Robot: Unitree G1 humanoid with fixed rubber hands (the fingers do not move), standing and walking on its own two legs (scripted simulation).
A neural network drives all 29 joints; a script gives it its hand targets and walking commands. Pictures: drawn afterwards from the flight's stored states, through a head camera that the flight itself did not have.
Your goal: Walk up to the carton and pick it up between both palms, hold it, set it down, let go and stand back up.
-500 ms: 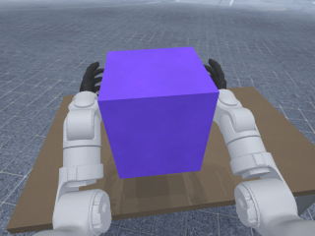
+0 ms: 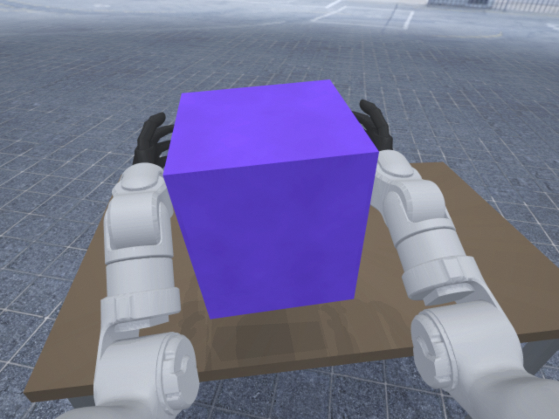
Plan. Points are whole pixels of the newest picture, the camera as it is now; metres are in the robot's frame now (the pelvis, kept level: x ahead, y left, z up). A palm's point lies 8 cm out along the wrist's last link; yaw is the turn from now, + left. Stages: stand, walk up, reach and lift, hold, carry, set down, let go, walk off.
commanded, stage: hold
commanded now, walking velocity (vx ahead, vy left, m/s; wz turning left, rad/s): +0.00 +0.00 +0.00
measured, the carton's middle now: (270, 199) +0.35 +0.01 +0.20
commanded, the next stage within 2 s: none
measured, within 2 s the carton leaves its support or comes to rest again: neither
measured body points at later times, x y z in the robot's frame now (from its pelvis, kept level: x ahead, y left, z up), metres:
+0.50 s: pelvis +0.02 -0.01 +0.00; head -0.05 +0.02 +0.44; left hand +0.40 +0.16 +0.23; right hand +0.41 -0.15 +0.24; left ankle +0.07 +0.11 -0.75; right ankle +0.01 -0.14 -0.75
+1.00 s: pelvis +0.01 +0.00 +0.00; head -0.07 +0.02 +0.44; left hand +0.37 +0.16 +0.24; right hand +0.37 -0.15 +0.25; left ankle +0.07 +0.11 -0.75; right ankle +0.01 -0.14 -0.75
